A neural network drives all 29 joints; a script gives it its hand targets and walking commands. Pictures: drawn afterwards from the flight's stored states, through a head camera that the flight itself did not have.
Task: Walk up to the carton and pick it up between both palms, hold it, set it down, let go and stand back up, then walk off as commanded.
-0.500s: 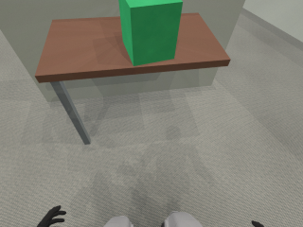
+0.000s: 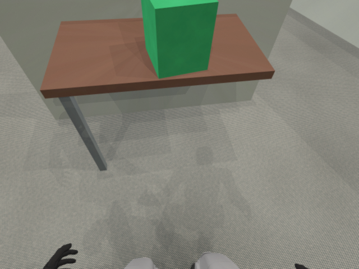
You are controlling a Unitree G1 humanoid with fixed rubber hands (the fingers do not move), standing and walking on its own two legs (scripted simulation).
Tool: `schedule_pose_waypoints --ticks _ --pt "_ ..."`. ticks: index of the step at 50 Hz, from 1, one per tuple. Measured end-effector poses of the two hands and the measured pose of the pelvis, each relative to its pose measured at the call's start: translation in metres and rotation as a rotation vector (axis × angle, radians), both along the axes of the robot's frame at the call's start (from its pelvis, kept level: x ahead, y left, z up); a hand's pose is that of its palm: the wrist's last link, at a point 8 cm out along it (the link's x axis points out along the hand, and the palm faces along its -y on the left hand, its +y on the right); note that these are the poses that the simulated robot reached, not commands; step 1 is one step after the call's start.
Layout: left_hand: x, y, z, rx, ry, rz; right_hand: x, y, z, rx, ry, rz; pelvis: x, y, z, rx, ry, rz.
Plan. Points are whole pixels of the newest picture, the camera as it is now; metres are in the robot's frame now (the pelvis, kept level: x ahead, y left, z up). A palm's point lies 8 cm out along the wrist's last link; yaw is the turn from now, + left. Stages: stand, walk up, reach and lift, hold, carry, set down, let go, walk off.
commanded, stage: stand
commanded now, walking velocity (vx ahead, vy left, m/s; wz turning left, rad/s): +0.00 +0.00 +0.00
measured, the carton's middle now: (176, 29) +0.86 +0.01 +0.06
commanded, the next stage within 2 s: none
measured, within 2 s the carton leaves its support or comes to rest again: neither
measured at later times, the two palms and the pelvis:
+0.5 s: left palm out of the picture +0.10 +0.29 -0.10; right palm out of the picture +0.06 -0.30 -0.11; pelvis -0.01 -0.01 +0.00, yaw +0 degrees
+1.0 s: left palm out of the picture +0.10 +0.29 -0.10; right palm out of the picture +0.06 -0.30 -0.11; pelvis -0.01 -0.01 +0.01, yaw +0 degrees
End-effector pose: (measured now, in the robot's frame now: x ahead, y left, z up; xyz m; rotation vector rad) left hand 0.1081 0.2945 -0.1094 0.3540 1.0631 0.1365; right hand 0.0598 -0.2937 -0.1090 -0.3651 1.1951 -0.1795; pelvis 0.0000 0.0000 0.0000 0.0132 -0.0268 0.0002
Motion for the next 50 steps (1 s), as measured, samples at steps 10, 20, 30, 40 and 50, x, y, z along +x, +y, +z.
schedule_pose_waypoints --ticks 10,20,30,40,50 --pt "0.003 -0.002 0.006 -0.004 -0.032 -0.002 0.008 0.001 0.002 0.009 -0.042 0.004 -0.002 -0.002 0.001 0.002 0.003 0.000" --pt "-0.001 -0.006 0.010 0.000 -0.047 0.000 0.006 -0.002 0.003 0.015 -0.062 0.006 -0.008 -0.006 0.002 0.008 -0.001 0.000" --pt "-0.008 -0.008 0.013 -0.001 -0.054 -0.004 -0.004 -0.005 0.002 0.018 -0.059 -0.002 -0.015 -0.009 0.003 0.011 -0.006 0.000" --pt "-0.008 -0.008 0.013 -0.001 -0.049 -0.004 -0.006 -0.005 0.003 0.023 -0.050 -0.010 -0.015 -0.009 0.004 0.011 -0.002 0.000" --pt "-0.005 -0.007 0.013 0.003 -0.039 -0.002 -0.003 -0.005 0.003 0.021 -0.039 -0.015 -0.010 -0.008 0.005 0.009 0.009 0.000"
